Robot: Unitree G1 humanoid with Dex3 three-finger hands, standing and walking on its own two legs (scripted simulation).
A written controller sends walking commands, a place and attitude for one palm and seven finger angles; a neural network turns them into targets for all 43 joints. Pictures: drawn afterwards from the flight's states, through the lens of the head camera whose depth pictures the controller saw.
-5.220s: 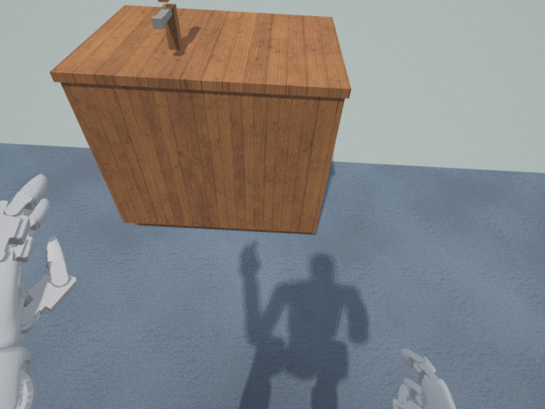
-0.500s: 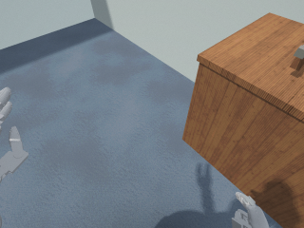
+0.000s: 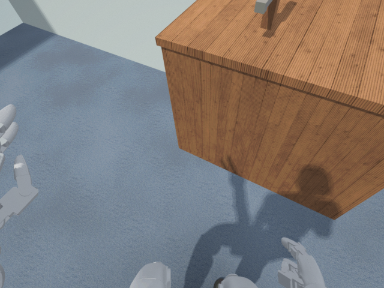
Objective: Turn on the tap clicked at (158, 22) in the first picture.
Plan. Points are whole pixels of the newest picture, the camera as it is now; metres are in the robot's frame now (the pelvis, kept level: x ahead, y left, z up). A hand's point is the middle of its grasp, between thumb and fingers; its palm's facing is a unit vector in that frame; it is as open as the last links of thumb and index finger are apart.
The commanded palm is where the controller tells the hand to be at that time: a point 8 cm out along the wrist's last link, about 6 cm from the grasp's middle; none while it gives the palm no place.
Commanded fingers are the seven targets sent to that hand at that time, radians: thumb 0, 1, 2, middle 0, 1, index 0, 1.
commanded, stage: turn to face it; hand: left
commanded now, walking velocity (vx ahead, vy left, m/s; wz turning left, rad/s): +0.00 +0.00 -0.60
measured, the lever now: (261, 5) +0.79 -0.16 +0.15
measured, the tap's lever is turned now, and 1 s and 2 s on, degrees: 0 0 0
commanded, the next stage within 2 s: take the last steps up to it in 1.30 s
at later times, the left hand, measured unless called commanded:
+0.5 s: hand (107, 208) +0.21 +0.12 +0.17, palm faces +0.16 -0.86 -0.48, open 7.5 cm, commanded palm +0.16 +0.18 +0.19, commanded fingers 0.00 0.90 0.90 -0.20 -0.30 -0.20 -0.30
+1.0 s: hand (159, 238) +0.17 +0.05 +0.18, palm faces -0.11 -0.89 -0.45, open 7.5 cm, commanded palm +0.15 +0.10 +0.19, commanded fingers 0.00 0.90 0.90 -0.20 -0.30 -0.20 -0.30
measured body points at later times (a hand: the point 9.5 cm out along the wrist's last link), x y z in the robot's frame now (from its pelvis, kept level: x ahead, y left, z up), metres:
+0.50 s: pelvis -0.08 -0.04 -0.01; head -0.04 -0.08 +0.43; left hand +0.19 +0.16 +0.20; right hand +0.05 -0.28 -0.12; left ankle -0.02 +0.13 -0.71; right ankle -0.06 -0.14 -0.73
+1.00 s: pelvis -0.14 -0.04 +0.00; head -0.12 -0.05 +0.45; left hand +0.17 +0.10 +0.20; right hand -0.12 -0.34 -0.08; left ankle -0.07 +0.09 -0.73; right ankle -0.15 -0.13 -0.68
